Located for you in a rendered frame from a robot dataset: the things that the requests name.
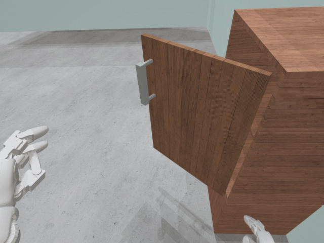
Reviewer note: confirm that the cupboard door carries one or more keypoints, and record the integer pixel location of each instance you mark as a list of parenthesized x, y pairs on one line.
[(203, 108)]

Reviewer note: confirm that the right robot hand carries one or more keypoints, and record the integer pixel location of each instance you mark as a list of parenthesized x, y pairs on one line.
[(257, 228)]

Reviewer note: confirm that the handle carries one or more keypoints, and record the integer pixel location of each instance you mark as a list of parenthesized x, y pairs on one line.
[(142, 82)]

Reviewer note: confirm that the robot left forearm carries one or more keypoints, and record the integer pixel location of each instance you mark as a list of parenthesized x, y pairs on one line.
[(9, 230)]

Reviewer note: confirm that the left robot hand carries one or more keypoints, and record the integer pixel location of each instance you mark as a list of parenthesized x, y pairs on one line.
[(15, 155)]

